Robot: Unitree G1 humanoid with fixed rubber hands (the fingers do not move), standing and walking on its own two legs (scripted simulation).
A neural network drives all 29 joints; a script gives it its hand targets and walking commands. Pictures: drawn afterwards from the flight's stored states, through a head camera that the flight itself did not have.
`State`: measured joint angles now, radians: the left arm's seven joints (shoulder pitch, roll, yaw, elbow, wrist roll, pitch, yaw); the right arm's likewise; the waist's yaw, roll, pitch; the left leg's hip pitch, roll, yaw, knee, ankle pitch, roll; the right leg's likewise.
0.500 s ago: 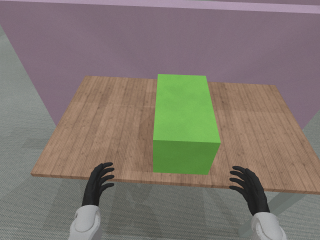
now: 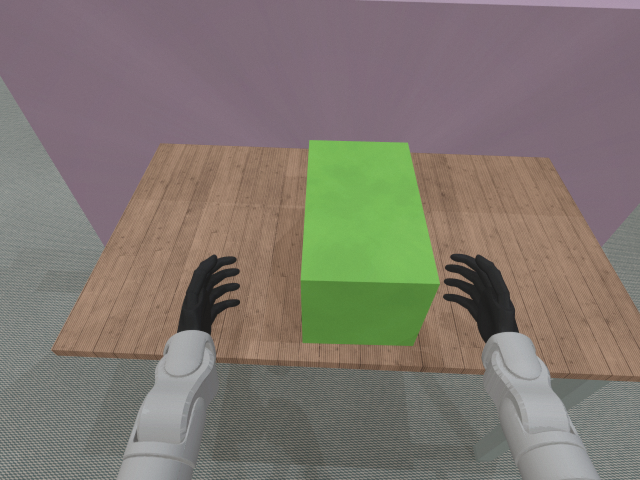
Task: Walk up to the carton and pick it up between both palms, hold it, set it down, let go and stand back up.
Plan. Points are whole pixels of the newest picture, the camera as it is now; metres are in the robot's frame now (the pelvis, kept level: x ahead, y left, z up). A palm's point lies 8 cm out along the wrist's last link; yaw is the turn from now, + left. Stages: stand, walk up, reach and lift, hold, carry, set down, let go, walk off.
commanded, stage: reach and lift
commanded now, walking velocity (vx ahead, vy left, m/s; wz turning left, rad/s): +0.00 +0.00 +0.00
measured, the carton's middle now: (358, 237) +0.49 -0.02 -0.01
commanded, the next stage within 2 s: none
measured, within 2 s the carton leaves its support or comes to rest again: neither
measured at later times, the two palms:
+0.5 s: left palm (205, 251) +0.36 +0.18 +0.09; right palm (495, 248) +0.39 -0.18 +0.09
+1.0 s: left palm (204, 191) +0.42 +0.19 +0.14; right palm (484, 181) +0.46 -0.16 +0.15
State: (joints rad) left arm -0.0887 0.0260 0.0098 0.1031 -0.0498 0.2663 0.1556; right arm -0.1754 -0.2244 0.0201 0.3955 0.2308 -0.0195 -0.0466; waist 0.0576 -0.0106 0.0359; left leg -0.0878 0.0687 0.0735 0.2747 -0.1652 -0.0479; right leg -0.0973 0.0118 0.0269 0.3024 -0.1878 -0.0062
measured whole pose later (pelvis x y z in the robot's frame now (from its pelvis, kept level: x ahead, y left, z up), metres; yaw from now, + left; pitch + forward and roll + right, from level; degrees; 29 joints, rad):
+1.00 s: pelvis +0.00 +0.00 +0.00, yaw +1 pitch +9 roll -1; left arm -0.88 0.15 0.11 0.74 -0.09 0.34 0.16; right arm -1.00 -0.34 0.07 1.06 0.38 0.13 -0.07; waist 0.06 0.00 -0.10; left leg -0.35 0.08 0.03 0.36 -0.17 -0.05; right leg -0.31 0.03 0.00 0.31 -0.16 -0.01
